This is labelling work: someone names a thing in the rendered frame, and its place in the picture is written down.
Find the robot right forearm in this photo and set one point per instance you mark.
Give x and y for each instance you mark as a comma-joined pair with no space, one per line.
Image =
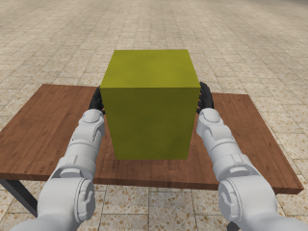
227,158

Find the robot left upper arm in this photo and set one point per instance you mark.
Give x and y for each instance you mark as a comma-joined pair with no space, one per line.
64,204

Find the left robot hand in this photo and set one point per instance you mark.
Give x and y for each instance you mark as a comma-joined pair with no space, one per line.
96,102

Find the table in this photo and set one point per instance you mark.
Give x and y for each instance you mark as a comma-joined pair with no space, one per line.
37,137

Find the carton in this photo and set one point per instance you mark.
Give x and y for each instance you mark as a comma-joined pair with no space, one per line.
150,98

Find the robot left forearm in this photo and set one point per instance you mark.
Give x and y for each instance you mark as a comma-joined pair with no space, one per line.
82,150

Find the robot right upper arm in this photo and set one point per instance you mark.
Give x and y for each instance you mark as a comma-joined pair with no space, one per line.
249,202

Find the right robot hand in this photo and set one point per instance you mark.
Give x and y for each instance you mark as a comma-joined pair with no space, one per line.
205,97

